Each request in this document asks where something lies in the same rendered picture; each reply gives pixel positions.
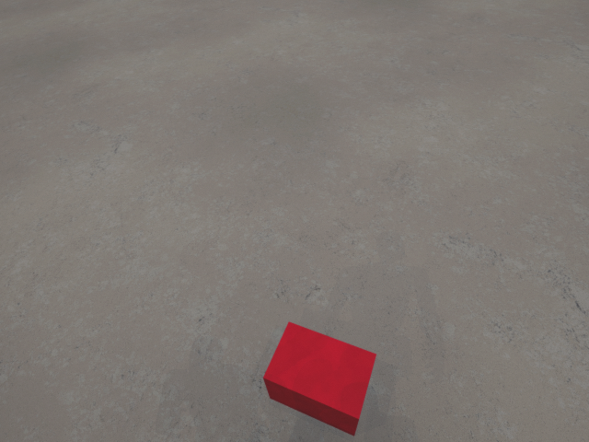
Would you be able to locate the carton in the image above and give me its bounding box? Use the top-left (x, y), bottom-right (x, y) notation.
top-left (263, 322), bottom-right (376, 436)

